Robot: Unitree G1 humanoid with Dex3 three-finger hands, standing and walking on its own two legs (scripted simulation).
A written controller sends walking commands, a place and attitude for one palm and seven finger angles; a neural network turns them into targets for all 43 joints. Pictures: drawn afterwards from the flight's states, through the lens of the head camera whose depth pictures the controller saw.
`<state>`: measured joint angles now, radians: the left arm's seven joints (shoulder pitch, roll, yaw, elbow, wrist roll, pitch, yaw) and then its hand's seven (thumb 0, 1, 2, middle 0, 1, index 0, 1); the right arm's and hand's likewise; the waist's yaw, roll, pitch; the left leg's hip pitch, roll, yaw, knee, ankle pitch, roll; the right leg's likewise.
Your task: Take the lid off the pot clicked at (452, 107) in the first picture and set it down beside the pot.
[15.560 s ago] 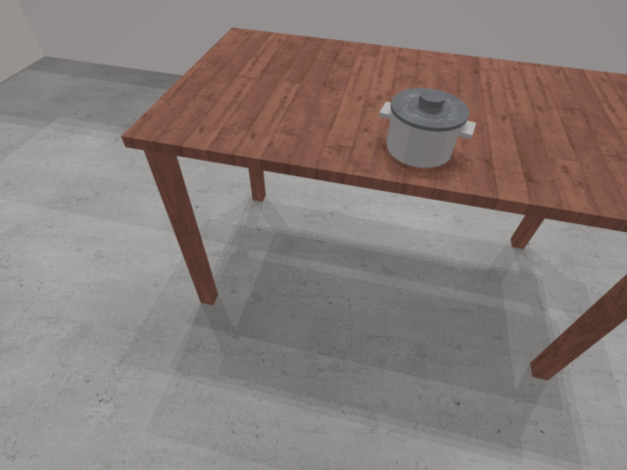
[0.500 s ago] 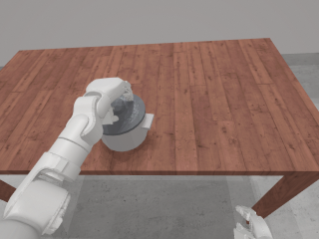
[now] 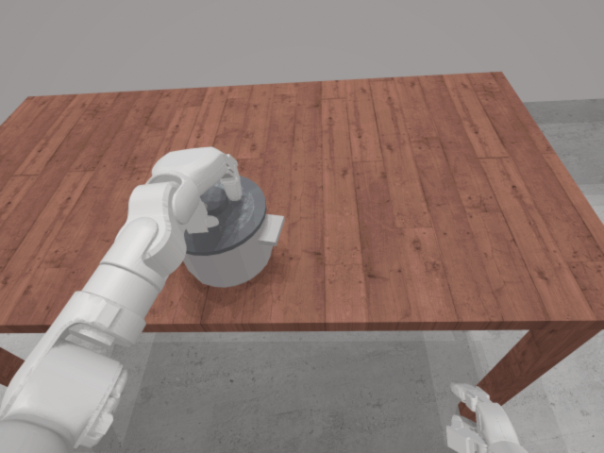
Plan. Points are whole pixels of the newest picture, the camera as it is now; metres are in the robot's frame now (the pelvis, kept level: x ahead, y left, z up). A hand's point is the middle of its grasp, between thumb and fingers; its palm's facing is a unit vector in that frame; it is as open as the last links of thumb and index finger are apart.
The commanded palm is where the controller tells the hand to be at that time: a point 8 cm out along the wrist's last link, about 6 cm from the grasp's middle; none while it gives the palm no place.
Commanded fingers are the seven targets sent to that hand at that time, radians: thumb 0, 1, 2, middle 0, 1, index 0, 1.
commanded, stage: close the fingers and squeeze the knob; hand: left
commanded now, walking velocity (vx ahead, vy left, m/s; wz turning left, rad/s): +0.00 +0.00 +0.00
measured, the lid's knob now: (210, 201) +0.44 +0.16 +0.09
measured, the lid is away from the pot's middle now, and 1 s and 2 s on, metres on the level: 0.00 0.00 0.02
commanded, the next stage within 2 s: lift the lid straight up in 0.58 s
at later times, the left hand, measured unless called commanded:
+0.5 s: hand (203, 206) +0.41 +0.15 +0.12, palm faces -0.30 -0.08 -0.95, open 7.6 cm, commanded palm +0.39 +0.16 +0.18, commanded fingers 0.00 0.47 1.09 -0.79 -0.95 -0.90 -1.02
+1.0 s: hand (204, 198) +0.41 +0.15 +0.13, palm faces -0.26 -0.08 -0.96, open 7.5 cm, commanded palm +0.39 +0.16 +0.21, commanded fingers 0.00 0.52 1.12 -0.82 -0.96 -0.94 -1.04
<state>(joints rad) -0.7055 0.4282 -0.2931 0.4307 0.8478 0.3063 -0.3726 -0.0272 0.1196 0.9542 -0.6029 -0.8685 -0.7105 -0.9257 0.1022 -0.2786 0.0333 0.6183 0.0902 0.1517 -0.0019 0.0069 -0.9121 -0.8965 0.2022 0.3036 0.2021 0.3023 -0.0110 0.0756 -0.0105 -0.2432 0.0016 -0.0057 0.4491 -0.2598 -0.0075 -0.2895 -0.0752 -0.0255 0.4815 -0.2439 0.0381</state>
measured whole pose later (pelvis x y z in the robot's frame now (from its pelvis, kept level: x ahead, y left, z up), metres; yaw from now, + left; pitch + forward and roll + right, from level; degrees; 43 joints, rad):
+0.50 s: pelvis +0.00 +0.00 +0.00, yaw +0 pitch +3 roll +1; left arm -0.72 0.42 -0.31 0.45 0.85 0.31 -0.37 -0.02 0.12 0.94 -0.61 -0.86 -0.73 -0.94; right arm 0.11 -0.26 0.04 0.63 0.09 0.15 0.00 0.01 -0.91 -0.90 0.20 0.30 0.20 0.30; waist -0.01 0.08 -0.01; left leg -0.25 0.00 0.00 0.45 -0.26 0.00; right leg -0.29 -0.08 -0.02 0.47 -0.24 0.04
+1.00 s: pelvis +0.00 +0.00 +0.00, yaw +0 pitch +2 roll +1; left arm -0.72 0.42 -0.33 0.38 0.84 0.34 -0.38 0.02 0.12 0.95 -0.62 -0.85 -0.76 -0.94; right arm 0.09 -0.27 0.04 0.64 0.08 0.15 0.00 0.01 -0.91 -0.90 0.20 0.30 0.20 0.30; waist 0.00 0.09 -0.01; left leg -0.22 0.00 -0.01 0.43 -0.25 -0.01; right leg -0.27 -0.08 -0.03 0.47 -0.24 0.04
